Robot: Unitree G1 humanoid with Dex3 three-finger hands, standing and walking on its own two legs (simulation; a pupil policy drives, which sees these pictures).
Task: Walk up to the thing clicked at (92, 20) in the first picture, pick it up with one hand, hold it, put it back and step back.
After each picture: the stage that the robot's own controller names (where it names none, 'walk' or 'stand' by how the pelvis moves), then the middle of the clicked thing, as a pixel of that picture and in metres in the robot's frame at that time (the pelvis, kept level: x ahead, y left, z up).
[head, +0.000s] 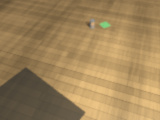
stand; (92, 23) +1.83 -0.07 -0.72
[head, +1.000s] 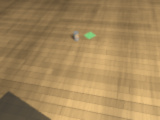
walk; (76, 36) +1.68 +0.26 -0.70
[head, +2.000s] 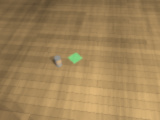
walk; (58, 61) +1.11 +0.36 -0.71
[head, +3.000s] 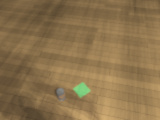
walk; (61, 94) +0.71 +0.26 -0.71
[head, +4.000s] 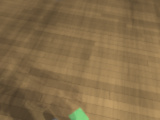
walk; out of the picture +0.44 +0.17 -0.71
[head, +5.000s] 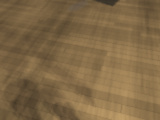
stand; out of the picture +0.39 +0.17 -0.72
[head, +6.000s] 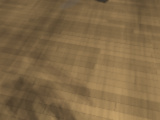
stand; out of the picture +0.37 +0.20 -0.72
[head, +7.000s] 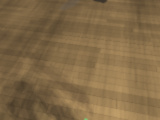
stand; out of the picture +0.39 +0.21 -0.73
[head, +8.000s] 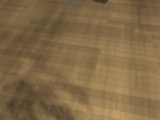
stand; out of the picture +0.39 +0.20 -0.73
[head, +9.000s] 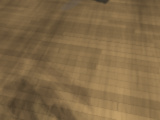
stand; out of the picture +0.38 +0.20 -0.73
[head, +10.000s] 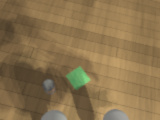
go down; (49, 87) +0.44 +0.18 -0.50
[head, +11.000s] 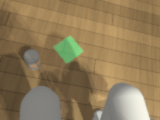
go down; (33, 60) +0.48 +0.21 -0.32
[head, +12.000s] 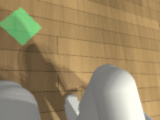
close in; out of the picture +0.46 +0.25 -0.24
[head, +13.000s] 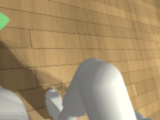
close; out of the picture +0.46 +0.28 -0.23
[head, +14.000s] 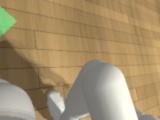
lift; out of the picture +0.41 +0.24 -0.23
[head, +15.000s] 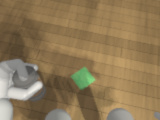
lift; (30, 84) +0.34 +0.19 -0.02
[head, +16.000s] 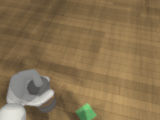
hold; (42, 95) +0.32 +0.16 -0.01
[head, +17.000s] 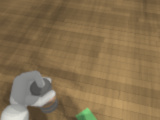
hold; (45, 96) +0.32 +0.16 -0.01
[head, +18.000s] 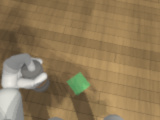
crouch; (36, 77) +0.39 +0.17 -0.07
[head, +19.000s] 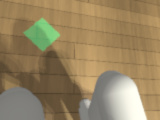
lower; out of the picture +0.48 +0.26 -0.14
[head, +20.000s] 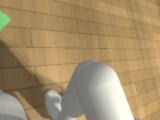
lower; out of the picture +0.44 +0.28 -0.24
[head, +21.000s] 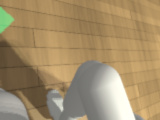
lower; out of the picture +0.44 +0.28 -0.24
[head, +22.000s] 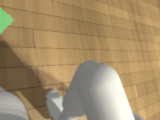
lower; out of the picture +0.44 +0.28 -0.24
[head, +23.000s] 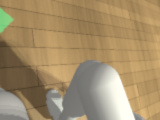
lower; out of the picture +0.45 +0.28 -0.24
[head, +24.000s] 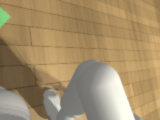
open; out of the picture +0.44 +0.27 -0.24
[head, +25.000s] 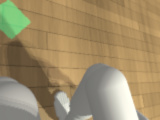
stand; out of the picture +0.44 +0.26 -0.25
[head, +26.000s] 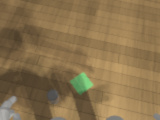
stand; (53, 97) +0.42 +0.18 -0.54
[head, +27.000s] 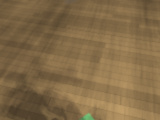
stand; out of the picture +0.39 +0.17 -0.66
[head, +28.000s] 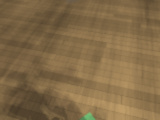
stand; out of the picture +0.39 +0.17 -0.67
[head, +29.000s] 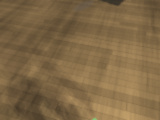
stand; out of the picture +0.40 +0.15 -0.72
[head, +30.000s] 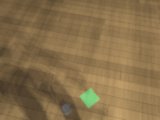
walk; (66, 109) +0.44 +0.11 -0.71
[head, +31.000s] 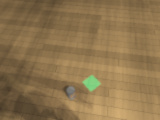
walk; (71, 93) +0.62 +0.15 -0.70
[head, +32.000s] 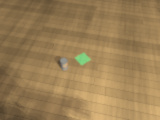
walk; (64, 64) +0.94 +0.21 -0.70
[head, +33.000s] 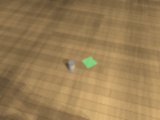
stand; (71, 66) +1.03 +0.16 -0.72
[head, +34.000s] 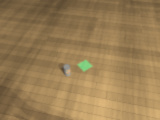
stand; (67, 70) +1.02 +0.20 -0.73
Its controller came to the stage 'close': yes
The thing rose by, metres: 0.70
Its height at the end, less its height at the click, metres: +0.00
